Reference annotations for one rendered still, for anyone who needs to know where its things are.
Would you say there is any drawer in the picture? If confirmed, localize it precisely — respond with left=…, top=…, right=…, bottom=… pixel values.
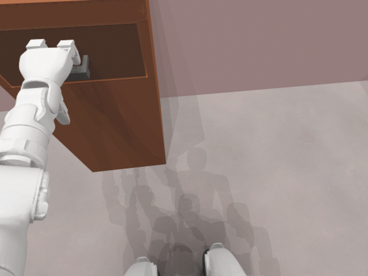
left=0, top=21, right=146, bottom=86

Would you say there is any handle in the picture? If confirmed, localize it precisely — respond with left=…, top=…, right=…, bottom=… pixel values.
left=65, top=55, right=90, bottom=81

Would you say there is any robot left thigh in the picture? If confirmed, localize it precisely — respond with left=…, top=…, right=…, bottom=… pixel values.
left=124, top=262, right=158, bottom=276

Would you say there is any right robot shin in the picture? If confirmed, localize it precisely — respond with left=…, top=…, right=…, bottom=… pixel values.
left=209, top=243, right=224, bottom=252

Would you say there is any left robot upper arm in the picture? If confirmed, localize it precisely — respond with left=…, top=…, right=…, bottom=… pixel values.
left=0, top=165, right=51, bottom=276

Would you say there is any left robot forearm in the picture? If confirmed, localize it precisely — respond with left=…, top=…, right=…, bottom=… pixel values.
left=0, top=77, right=62, bottom=171

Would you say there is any left robot hand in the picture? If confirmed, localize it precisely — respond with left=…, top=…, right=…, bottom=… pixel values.
left=19, top=39, right=81, bottom=125

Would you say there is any cabinet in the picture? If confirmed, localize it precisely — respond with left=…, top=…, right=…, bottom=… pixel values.
left=0, top=0, right=166, bottom=172

